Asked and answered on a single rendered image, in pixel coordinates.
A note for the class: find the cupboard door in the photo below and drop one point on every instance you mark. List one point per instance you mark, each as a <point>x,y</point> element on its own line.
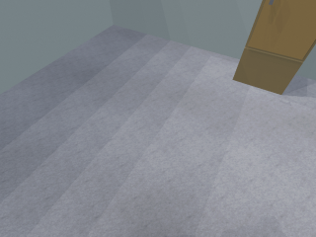
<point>288,27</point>

